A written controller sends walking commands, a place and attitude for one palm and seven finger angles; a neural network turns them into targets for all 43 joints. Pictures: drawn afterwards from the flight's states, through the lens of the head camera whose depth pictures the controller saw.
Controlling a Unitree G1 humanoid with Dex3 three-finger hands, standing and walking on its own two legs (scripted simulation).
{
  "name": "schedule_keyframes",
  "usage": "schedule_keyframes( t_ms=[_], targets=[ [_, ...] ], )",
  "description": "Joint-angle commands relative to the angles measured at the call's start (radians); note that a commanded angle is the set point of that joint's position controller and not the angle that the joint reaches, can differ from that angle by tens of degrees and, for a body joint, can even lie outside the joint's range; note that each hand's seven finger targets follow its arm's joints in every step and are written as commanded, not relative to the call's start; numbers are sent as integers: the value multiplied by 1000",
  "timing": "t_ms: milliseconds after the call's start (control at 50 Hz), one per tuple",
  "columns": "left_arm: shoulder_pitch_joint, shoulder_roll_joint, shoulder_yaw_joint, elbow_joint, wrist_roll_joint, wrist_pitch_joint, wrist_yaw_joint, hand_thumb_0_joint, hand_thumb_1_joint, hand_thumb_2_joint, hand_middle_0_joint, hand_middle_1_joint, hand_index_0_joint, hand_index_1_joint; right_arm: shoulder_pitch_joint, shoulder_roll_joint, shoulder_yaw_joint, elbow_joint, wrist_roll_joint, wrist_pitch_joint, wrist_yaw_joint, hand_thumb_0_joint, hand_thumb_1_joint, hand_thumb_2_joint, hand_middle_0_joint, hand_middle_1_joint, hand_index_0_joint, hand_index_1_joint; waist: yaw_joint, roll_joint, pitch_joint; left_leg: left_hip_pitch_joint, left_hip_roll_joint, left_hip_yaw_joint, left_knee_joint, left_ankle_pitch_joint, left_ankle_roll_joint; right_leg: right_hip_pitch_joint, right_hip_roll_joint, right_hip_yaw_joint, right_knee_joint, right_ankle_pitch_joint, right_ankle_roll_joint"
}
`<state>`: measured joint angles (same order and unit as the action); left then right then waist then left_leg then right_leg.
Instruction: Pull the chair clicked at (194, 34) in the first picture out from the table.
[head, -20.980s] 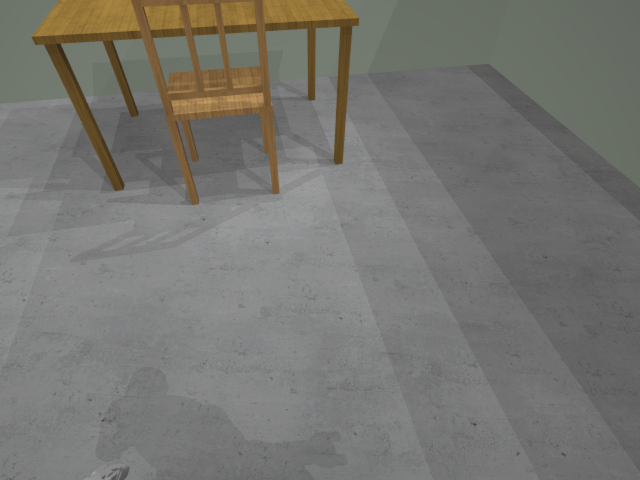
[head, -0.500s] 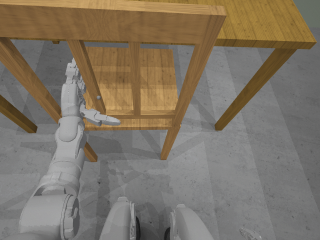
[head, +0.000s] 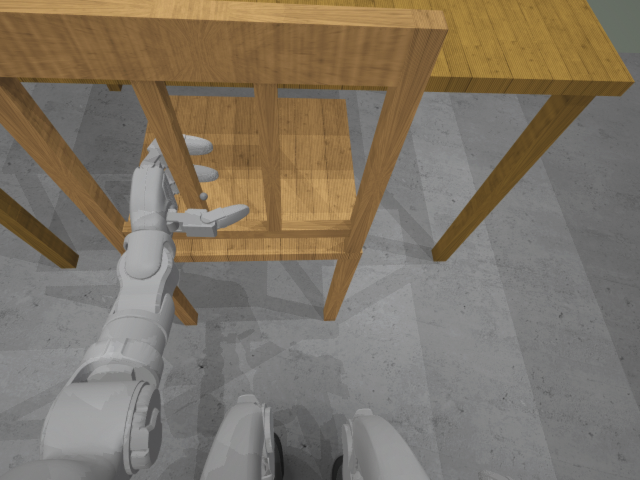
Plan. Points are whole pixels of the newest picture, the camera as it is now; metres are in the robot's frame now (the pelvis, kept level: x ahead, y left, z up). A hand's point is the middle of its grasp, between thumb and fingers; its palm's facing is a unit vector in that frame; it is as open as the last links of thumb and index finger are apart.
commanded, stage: hook a spindle and tug to test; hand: left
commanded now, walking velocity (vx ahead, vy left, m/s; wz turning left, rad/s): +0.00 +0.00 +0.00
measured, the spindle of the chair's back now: (182, 169) +0.49 +0.16 +0.04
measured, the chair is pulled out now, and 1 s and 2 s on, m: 0.00 0.04 0.18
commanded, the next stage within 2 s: step backward, pulling the chair out in 0.88 s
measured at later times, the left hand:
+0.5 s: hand (203, 196) +0.46 +0.13 +0.03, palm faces +0.05 -1.00 -0.02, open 5.3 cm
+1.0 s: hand (201, 226) +0.41 +0.13 +0.03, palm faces +0.02 -1.00 -0.01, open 5.4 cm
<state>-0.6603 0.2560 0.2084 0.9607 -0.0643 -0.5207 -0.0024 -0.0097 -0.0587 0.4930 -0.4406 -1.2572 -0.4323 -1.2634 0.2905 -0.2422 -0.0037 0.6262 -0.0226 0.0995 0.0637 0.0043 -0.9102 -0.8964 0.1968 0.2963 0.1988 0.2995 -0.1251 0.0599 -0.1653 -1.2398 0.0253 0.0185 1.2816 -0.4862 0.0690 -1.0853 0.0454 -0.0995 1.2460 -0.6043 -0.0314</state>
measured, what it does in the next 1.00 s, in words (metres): stands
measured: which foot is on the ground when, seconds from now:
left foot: down 0.00-1.00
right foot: down 0.00-1.00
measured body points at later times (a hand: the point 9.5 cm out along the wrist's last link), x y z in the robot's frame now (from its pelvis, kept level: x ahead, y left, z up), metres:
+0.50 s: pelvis +0.01 +0.00 +0.01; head +0.14 +0.02 +0.44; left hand +0.45 +0.19 +0.03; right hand +0.08 -0.26 -0.11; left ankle +0.05 +0.08 -0.62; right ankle -0.01 -0.11 -0.62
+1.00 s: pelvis +0.02 +0.00 +0.01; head +0.15 +0.01 +0.45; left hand +0.41 +0.19 +0.03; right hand +0.14 -0.25 -0.11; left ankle +0.05 +0.08 -0.62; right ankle -0.01 -0.11 -0.62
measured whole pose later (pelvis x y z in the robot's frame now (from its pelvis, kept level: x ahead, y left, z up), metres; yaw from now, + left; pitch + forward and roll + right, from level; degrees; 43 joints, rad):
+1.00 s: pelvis +0.02 +0.00 +0.01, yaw +0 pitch +24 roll -4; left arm -0.34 0.18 0.10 0.61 -0.12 -0.49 -0.01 0.02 0.72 0.78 -0.44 -1.43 -0.43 -1.45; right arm 0.23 -0.24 -0.01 0.57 -0.01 0.08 0.07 0.01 -0.91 -0.90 0.20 0.30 0.20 0.30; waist -0.07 0.04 -0.17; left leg -1.15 0.02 0.03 1.24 -0.51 0.06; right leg -0.99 0.04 -0.08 1.20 -0.62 -0.03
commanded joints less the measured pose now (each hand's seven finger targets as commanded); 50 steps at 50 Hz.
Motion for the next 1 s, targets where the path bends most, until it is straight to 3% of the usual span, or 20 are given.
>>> schedule_keyframes(
  t_ms=[0, 20, 40, 100, 140, 160, 220, 240, 340, 360, 420, 480, 500, 520, 620, 700, 760, 940, 960, 980],
  targets=[
    [-389, 125, 20, -264, -15, -89, -4, 0, 452, 708, -500, -1450, -500, -1450, 109, -166, -60, -77, 5, -26, -16, 0, -900, -900, 200, 300, 200, 300, -31, 45, -488, 563, -3, -118, -125, 327, -34, 35, 12, 63, -177, 314, -4],
    [-377, 152, 41, -286, -17, -99, -1, 0, 508, 732, -500, -1450, -500, -1450, 109, -168, -62, -72, 4, -28, -16, 0, -900, -900, 200, 300, 200, 300, -21, 65, -510, 585, -1, -118, -126, 353, -39, 42, 13, 64, -174, 334, -5],
    [-345, 137, 32, -280, -16, -101, -3, 0, 564, 756, -500, -1450, -500, -1450, 106, -164, -61, -74, 3, -28, -13, 0, -900, -900, 200, 300, 200, 300, -18, 72, -514, 590, -3, -118, -128, 359, -41, 43, 13, 62, -175, 336, -5],
    [-334, 123, 12, -253, -2, -102, -7, 0, 732, 828, -500, -1450, -500, -1450, 111, -162, -60, -67, 3, -27, -12, 0, -900, -900, 200, 300, 200, 300, -34, 41, -476, 569, 0, -119, -123, 356, -38, 30, 15, 60, -171, 340, -4],
    [-335, 104, -6, -238, 3, -96, -9, 0, 844, 876, -500, -1450, -500, -1450, 108, -163, -61, -65, 4, -25, -7, 0, -900, -900, 200, 300, 200, 300, -33, 56, -457, 561, -2, -118, -125, 330, -39, 16, 14, 58, -174, 314, -4],
    [-330, 131, 15, -230, 5, -93, -7, 0, 900, 900, -500, -1450, -500, -1450, 110, -167, -62, -63, 4, -23, -10, 0, -900, -900, 200, 300, 200, 300, -29, 51, -449, 557, 1, -118, -127, 324, -40, 15, 13, 59, -177, 308, -5],
    [-304, 116, 14, -268, -10, -93, -12, 0, 900, 900, -500, -1450, -500, -1450, 105, -165, -63, -75, 6, -26, -9, 0, -900, -900, 200, 300, 200, 300, -17, 66, -485, 582, -3, -113, -131, 360, -40, 44, 13, 60, -178, 342, -6],
    [-277, 110, 12, -267, -16, -88, -16, 0, 900, 900, -500, -1450, -500, -1450, 106, -165, -64, -77, 7, -24, -9, 0, -900, -900, 200, 300, 200, 300, -18, 36, -495, 579, -2, -112, -130, 369, -39, 60, 14, 61, -179, 358, -5],
    [-238, 82, -14, -273, -18, -75, -20, 0, 900, 900, -500, -1450, -500, -1450, 96, -161, -62, -85, 10, -20, -5, 0, -900, -900, 200, 300, 200, 300, -15, 37, -453, 570, -2, -111, -139, 360, -39, 51, 13, 55, -182, 348, -5],
    [-229, 108, 1, -288, -10, -77, -16, 0, 900, 900, -500, -1450, -500, -1450, 99, -164, -64, -84, 9, -19, -5, 0, -900, -900, 200, 300, 200, 300, -8, 37, -456, 570, -1, -109, -136, 370, -39, 55, 13, 58, -178, 359, -6],
    [-178, 77, -25, -322, -11, -79, -17, 0, 900, 900, -500, -1450, -500, -1450, 91, -158, -63, -101, 10, -20, 0, 0, -900, -900, 200, 300, 200, 300, -1, 40, -479, 581, -3, -104, -138, 395, -38, 77, 13, 61, -176, 387, -5],
    [-106, 94, -9, -362, -22, -71, -19, 0, 900, 900, -500, -1450, -500, -1450, 86, -158, -64, -111, 11, -17, 3, 0, -900, -900, 200, 300, 200, 300, 18, 35, -489, 582, -4, -96, -141, 425, -40, 117, 13, 63, -178, 428, -6],
    [-101, 81, -23, -383, -25, -71, -24, 0, 900, 900, -500, -1450, -500, -1450, 87, -156, -65, -116, 14, -19, 3, 0, -900, -900, 200, 300, 200, 300, 11, 29, -492, 593, -3, -97, -140, 444, -39, 120, 13, 62, -173, 445, -6],
    [-63, 90, -8, -388, -31, -67, -24, 0, 900, 900, -500, -1450, -500, -1450, 83, -155, -65, -117, 15, -18, 3, 0, -900, -900, 200, 300, 200, 300, 26, 33, -486, 585, -5, -91, -144, 443, -40, 136, 12, 66, -180, 452, -5],
    [42, 73, -26, -455, -45, -53, -31, 0, 900, 900, -500, -1450, -500, -1450, 76, -152, -65, -134, 20, -20, 4, 0, -900, -900, 200, 300, 200, 300, 37, 15, -469, 600, -1, -89, -154, 490, -42, 160, 12, 63, -183, 497, -5],
    [65, 37, -71, -524, -51, -54, -31, 0, 900, 900, -500, -1450, -500, -1450, 67, -147, -65, -140, 21, -27, 2, 0, -900, -900, 200, 300, 200, 300, 29, 17, -456, 608, -1, -87, -152, 511, -39, 163, 8, 64, -182, 521, -2],
    [126, 33, -71, -546, -53, -53, -28, 0, 900, 900, -500, -1450, -500, -1450, 56, -146, -65, -144, 20, -29, 1, 0, -900, -900, 200, 300, 200, 300, 40, 8, -458, 613, 0, -86, -155, 515, -42, 169, 8, 63, -183, 525, -2],
    [54, 29, -95, -570, -41, -58, -23, 0, 900, 900, -500, -1450, -500, -1450, 38, -148, -67, -127, 17, -42, -11, 0, -900, -900, 200, 300, 200, 300, 18, 7, -441, 606, 0, -95, -135, 481, -42, 128, 4, 63, -172, 489, 0],
    [31, -8, -136, -594, -39, -60, -23, 0, 900, 900, -500, -1450, -500, -1450, 32, -144, -67, -132, 19, -45, -12, 0, -900, -900, 200, 300, 200, 300, 14, 31, -447, 631, 1, -101, -143, 480, -44, 118, 3, 60, -175, 473, -1],
    [-152, 335, 16, -801, 41, 54, 62, 0, 900, 900, -500, -1450, -500, -1450, 98, -146, -60, -210, 73, 27, -50, 0, -900, -900, 200, 300, 200, 300, 71, 125, -732, 965, 18, -87, -343, 478, -31, 555, -69, 158, -360, 561, 8]
  ],
)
